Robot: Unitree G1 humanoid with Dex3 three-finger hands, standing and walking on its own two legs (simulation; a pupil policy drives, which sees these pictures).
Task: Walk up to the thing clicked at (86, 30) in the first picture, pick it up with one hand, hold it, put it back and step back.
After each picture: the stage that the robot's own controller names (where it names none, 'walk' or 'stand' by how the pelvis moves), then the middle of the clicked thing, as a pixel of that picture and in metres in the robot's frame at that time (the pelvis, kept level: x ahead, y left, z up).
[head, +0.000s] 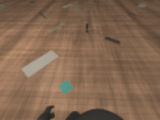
stand; (86, 28) +2.36 +0.25 -0.65
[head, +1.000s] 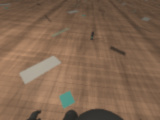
walk; (92, 35) +2.21 -0.02 -0.63
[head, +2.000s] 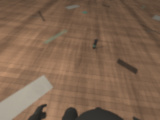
walk; (95, 44) +1.57 -0.11 -0.64
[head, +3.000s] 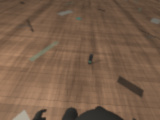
walk; (90, 59) +1.10 -0.02 -0.64
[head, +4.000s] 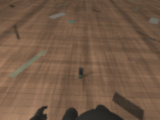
walk; (80, 73) +0.74 +0.13 -0.64
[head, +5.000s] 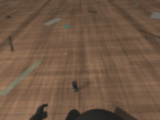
walk; (75, 86) +0.50 +0.23 -0.63
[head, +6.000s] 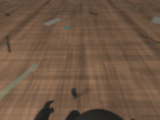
stand; (74, 93) +0.40 +0.22 -0.65
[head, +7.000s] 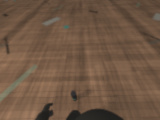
stand; (74, 96) +0.35 +0.22 -0.64
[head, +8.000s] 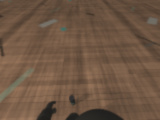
stand; (72, 100) +0.31 +0.21 -0.66
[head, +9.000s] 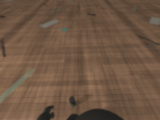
stand; (72, 102) +0.30 +0.21 -0.66
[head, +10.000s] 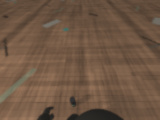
stand; (73, 102) +0.30 +0.21 -0.66
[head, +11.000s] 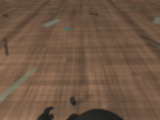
stand; (73, 101) +0.29 +0.21 -0.66
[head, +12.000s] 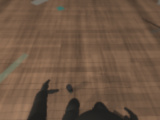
go down; (69, 89) +0.32 +0.22 -0.59
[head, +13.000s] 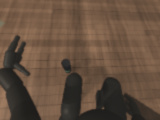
go down; (67, 67) +0.39 +0.23 -0.26
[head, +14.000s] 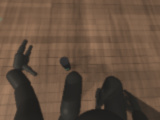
close in; (66, 64) +0.39 +0.23 -0.25
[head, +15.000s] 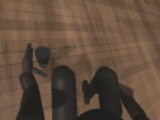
close in; (43, 59) +0.38 +0.27 -0.16
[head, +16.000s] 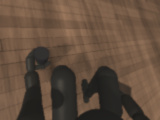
close; (41, 59) +0.37 +0.27 -0.16
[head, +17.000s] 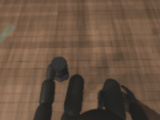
lift; (62, 71) +0.31 +0.22 -0.03
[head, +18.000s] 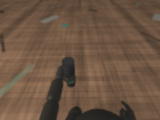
hold; (69, 74) +0.32 +0.16 +0.05
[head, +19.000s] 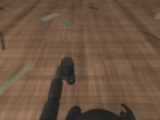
hold; (69, 73) +0.32 +0.17 +0.03
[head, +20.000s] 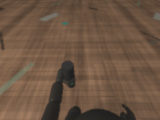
crouch; (69, 76) +0.31 +0.17 +0.02
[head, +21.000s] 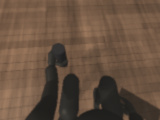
crouch; (61, 57) +0.42 +0.20 -0.07
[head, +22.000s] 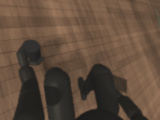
lower; (34, 55) +0.42 +0.27 -0.16
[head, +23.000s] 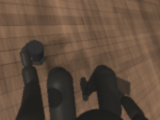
lower; (37, 55) +0.40 +0.28 -0.16
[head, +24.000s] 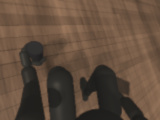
lower; (36, 55) +0.40 +0.28 -0.16
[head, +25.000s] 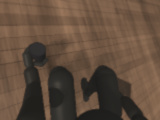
lower; (39, 56) +0.39 +0.27 -0.16
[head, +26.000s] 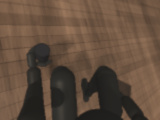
draw back; (42, 56) +0.38 +0.26 -0.16
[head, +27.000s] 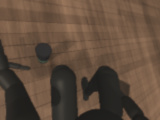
stand; (43, 55) +0.38 +0.26 -0.16
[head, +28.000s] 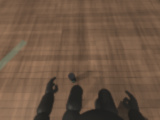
walk; (72, 78) +0.37 +0.20 -0.46
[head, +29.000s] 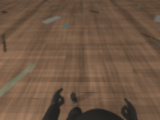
stand; (73, 98) +0.33 +0.19 -0.60
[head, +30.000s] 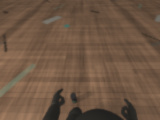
stand; (73, 98) +0.33 +0.19 -0.60
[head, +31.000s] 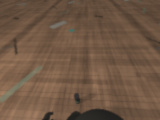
stand; (77, 98) +0.36 +0.19 -0.65
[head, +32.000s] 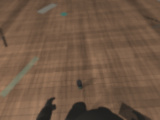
walk; (79, 84) +0.41 +0.16 -0.63
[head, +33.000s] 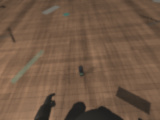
walk; (81, 71) +0.66 +0.20 -0.63
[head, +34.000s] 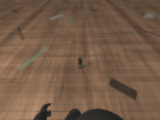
stand; (80, 63) +0.97 +0.24 -0.63
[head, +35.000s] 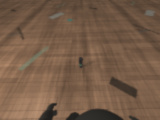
stand; (80, 62) +0.97 +0.22 -0.65
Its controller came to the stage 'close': yes
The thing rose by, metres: 0.68
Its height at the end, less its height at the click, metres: +0.00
